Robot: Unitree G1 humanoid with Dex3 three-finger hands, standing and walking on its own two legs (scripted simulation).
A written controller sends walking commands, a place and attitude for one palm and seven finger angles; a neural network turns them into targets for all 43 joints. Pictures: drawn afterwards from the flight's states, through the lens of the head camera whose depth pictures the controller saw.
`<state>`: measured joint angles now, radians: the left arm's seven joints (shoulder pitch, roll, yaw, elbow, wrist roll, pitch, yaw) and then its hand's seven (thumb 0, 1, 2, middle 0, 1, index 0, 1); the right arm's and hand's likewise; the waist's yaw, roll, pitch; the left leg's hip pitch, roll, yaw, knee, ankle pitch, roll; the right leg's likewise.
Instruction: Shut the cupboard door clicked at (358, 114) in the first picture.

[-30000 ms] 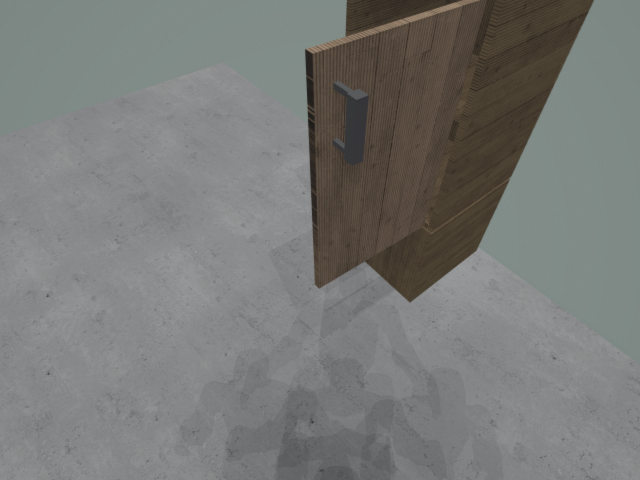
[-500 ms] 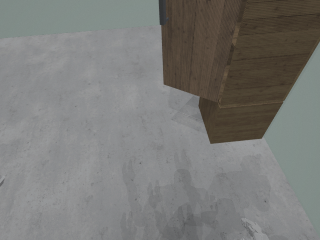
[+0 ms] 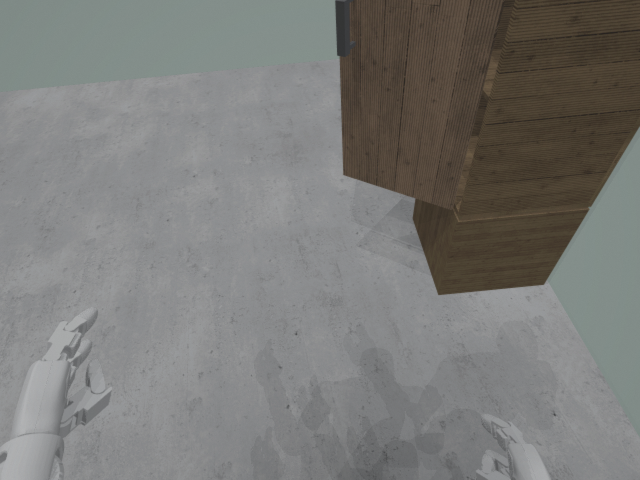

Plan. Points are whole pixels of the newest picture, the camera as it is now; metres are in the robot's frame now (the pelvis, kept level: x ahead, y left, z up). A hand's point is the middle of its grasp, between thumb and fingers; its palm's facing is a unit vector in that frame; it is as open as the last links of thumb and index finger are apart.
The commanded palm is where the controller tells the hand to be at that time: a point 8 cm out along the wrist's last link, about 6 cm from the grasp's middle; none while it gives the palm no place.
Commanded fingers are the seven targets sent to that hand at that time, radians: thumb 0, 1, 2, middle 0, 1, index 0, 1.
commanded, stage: let the arm hang, fingers relaxed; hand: left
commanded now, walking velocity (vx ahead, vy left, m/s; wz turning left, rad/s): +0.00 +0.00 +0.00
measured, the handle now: (347, 25) +1.05 -0.01 +0.14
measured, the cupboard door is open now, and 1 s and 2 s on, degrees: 54 54 54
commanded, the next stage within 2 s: look to check the result in 1.00 s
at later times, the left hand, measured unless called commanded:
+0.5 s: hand out of the picture -0.09 +0.23 -0.15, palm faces +0.03 -0.97 -0.26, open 7.3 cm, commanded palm none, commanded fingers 0.00 0.90 0.90 -0.20 -0.30 -0.20 -0.30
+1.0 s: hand out of the picture -0.06 +0.16 -0.16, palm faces +0.02 -0.99 -0.11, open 7.4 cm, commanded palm none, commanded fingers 0.00 0.90 0.90 -0.20 -0.30 -0.20 -0.30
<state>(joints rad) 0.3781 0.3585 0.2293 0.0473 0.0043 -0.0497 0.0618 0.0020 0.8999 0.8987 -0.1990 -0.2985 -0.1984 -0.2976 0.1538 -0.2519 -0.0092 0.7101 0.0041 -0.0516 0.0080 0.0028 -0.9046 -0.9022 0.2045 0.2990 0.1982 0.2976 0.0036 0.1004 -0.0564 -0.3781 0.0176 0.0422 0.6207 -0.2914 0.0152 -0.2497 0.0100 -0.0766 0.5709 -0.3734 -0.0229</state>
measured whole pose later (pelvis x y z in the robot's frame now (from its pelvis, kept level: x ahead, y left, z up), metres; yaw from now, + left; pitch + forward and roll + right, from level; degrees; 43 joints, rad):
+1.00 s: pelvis -0.04 +0.02 +0.01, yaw -1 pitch -2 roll +0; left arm 0.33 0.08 -0.01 1.15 0.02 -0.01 0.03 0.00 0.91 0.90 -0.20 -0.30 -0.20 -0.30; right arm 0.33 -0.12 0.00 1.13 -0.02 0.01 -0.03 0.00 -0.91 -0.90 0.20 0.30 0.20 0.30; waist -0.01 0.00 0.02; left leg -0.24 -0.02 0.07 0.40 -0.14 0.05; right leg -0.15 -0.02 -0.05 0.43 -0.25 0.00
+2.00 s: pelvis -0.01 +0.02 +0.00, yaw +5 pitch -1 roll -1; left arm 0.28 0.15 0.05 1.09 0.02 0.00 0.03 0.00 0.91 0.90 -0.20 -0.30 -0.20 -0.30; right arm 0.29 -0.15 -0.02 1.09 -0.02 0.04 -0.02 0.00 -0.91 -0.90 0.20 0.30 0.20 0.30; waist -0.02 0.01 0.06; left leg -0.33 -0.04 0.01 0.62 -0.30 0.04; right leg -0.14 -0.05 -0.15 0.51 -0.35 0.01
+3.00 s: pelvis +0.31 +0.16 +0.01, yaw +29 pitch +1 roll +0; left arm 0.28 0.17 0.05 1.04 0.03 -0.05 0.03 -0.01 0.94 0.90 -0.20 -0.30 -0.20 -0.30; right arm 0.15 -0.19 -0.04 0.98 -0.02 -0.02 -0.01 0.00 -0.91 -0.90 0.20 0.30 0.19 0.30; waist 0.03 0.00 0.11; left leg -0.42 0.05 0.05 0.71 -0.30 -0.01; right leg -0.19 -0.03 -0.09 0.46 -0.29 -0.01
